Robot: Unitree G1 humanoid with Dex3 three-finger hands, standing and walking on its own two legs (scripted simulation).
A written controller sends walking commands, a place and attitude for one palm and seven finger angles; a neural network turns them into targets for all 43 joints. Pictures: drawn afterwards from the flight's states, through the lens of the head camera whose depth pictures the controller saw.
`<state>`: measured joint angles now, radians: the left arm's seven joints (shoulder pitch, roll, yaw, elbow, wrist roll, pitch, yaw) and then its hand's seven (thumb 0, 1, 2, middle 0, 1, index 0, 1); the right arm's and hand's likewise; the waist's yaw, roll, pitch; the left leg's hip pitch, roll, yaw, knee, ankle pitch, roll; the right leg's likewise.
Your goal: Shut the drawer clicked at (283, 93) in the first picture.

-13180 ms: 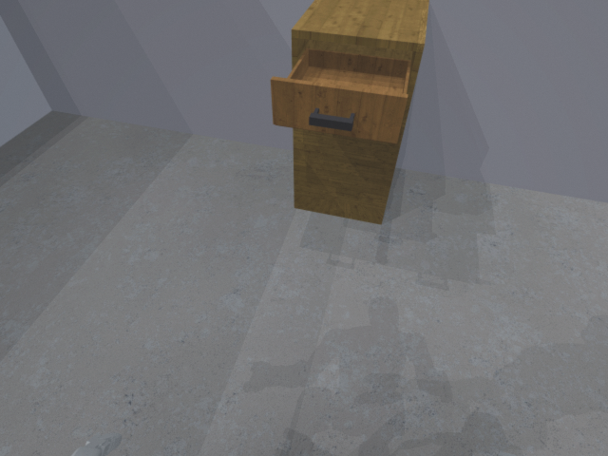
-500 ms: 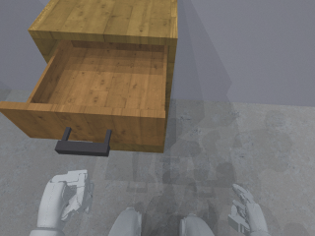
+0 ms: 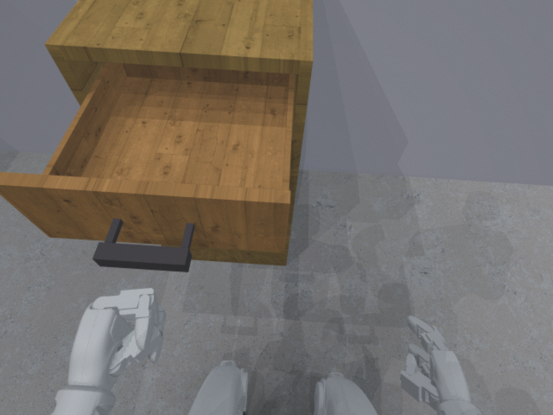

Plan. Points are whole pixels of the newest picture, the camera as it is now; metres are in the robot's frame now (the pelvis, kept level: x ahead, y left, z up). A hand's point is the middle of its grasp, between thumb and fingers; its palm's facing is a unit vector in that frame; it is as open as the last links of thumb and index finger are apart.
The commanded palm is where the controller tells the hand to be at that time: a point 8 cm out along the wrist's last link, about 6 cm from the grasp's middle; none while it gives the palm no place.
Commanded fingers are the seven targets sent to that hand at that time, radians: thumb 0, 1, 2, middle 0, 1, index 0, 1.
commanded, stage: push the drawer shut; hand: left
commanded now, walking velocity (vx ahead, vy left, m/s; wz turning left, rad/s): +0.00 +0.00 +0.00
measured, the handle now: (148, 242) +0.33 +0.20 +0.05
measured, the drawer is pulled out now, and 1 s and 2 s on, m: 0.25 0.18 0.05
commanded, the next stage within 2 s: none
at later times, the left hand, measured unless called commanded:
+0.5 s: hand (159, 299) +0.26 +0.16 +0.05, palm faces -0.03 -1.00 -0.05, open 3.1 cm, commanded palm +0.25 +0.22 +0.05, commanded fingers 0.00 0.90 0.90 -1.40 -1.60 -1.40 -1.60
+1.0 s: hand (170, 253) +0.32 +0.17 +0.05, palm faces -0.04 -1.00 -0.05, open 3.2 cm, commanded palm +0.31 +0.22 +0.05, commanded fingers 0.00 0.90 0.90 -1.40 -1.60 -1.40 -1.60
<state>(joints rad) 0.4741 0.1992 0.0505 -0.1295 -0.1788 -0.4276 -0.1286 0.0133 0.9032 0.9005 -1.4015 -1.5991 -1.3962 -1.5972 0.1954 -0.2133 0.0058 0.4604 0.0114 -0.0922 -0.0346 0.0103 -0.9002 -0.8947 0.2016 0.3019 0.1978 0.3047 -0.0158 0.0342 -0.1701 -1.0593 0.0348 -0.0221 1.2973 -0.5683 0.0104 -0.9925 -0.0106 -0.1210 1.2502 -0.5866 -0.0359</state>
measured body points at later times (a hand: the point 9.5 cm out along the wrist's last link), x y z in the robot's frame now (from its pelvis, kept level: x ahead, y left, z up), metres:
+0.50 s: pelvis +0.00 +0.01 +0.01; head +0.09 +0.02 +0.45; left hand +0.25 +0.22 +0.05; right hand +0.17 -0.23 -0.08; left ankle +0.03 +0.11 -0.62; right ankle +0.01 -0.10 -0.62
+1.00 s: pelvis -0.01 +0.01 +0.01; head +0.08 +0.03 +0.45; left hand +0.32 +0.22 +0.05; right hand +0.14 -0.23 -0.09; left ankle +0.03 +0.11 -0.62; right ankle +0.01 -0.10 -0.62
